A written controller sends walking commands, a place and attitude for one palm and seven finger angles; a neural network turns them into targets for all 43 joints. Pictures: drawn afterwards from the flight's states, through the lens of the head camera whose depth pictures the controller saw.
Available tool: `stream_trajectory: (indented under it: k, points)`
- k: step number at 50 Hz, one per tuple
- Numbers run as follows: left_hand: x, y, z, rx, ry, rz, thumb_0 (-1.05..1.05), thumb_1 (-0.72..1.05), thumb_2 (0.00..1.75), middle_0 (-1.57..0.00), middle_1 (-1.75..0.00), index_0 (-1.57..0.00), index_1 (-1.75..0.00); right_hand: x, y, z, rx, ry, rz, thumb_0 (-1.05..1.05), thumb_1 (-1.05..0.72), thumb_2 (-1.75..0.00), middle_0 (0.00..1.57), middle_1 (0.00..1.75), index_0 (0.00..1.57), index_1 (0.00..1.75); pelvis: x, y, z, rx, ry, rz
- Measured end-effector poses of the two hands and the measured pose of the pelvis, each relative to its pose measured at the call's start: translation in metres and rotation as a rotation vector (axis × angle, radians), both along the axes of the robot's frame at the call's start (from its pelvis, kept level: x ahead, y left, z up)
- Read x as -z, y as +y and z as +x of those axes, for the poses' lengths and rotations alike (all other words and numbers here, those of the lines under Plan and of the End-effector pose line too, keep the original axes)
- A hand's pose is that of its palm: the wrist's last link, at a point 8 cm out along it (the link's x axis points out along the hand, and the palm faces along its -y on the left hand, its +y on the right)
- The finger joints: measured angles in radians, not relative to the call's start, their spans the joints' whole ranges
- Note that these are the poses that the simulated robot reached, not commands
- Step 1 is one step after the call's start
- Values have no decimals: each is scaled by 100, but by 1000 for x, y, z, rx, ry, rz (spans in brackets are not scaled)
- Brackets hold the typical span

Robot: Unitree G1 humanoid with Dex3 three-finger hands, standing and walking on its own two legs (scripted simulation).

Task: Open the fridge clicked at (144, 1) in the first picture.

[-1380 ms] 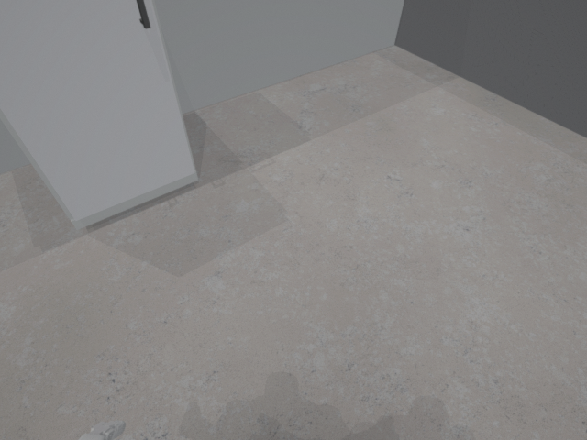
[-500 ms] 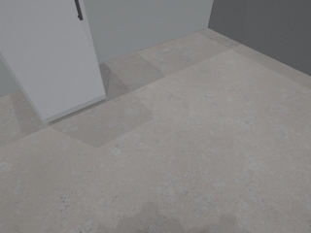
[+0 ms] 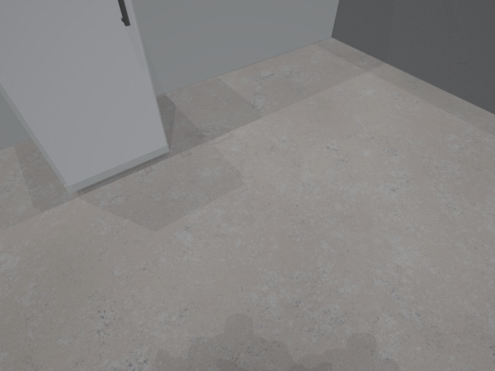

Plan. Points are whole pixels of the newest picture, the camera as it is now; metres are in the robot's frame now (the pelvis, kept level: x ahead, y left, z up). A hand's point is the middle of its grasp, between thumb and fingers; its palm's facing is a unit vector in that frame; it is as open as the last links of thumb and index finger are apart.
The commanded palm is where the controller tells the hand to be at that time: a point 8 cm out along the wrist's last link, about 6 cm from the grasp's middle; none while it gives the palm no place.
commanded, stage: look at it before walking up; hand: right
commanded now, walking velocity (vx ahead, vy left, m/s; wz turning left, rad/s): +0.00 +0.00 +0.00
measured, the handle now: out of the picture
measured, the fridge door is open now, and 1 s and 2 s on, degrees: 0 0 0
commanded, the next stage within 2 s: walk to a spot facing it in 0.26 s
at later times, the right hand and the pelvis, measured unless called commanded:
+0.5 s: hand out of the picture +0.08 -0.24 -0.16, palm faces -0.03 +0.95 -0.31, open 7.4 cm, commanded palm none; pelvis +0.02 +0.00 +0.00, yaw +2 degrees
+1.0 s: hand out of the picture +0.12 -0.13 -0.17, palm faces -0.13 +0.98 -0.16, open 7.4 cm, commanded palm none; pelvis +0.15 +0.04 +0.00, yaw +11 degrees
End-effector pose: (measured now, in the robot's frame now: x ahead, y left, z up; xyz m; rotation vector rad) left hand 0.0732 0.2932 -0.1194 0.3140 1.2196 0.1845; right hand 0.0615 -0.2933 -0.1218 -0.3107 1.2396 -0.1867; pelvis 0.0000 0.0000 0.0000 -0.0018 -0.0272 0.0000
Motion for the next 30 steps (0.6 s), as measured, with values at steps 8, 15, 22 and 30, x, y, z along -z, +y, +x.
stream_trajectory:
  k: [8,15,22,30]
  points:
    - [-1,0,8,3,-8,1,1,90,90,-21,-30,-21,-30,-1,0,6,-1,-9,-2,1,-90,-90,20,30,20,30,0,0,4,0,-1,0]
    - [-2,0,14,5,-20,1,1,90,90,-21,-30,-21,-30,-3,0,13,-6,-22,-3,1,-90,-90,20,30,20,30,-1,0,6,-2,-2,0]
    - [-1,-2,15,2,-18,-1,1,90,90,-21,-30,-21,-30,-1,3,16,-3,-20,-2,1,-90,-90,20,30,20,30,0,1,9,-10,0,1]
    - [20,-25,-10,-83,36,-70,1,90,90,-20,-30,-21,-30,24,30,0,-5,98,84,0,-91,-90,20,30,20,30,10,2,37,-75,16,-2]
